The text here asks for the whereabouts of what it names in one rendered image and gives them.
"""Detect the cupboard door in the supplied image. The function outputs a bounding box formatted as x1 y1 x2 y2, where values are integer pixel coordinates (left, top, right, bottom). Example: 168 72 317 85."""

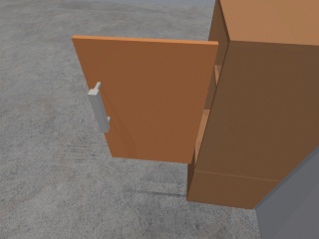
72 35 218 164

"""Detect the handle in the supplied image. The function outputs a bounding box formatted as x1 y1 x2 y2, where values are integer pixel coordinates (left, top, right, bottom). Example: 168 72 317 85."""
88 82 111 133

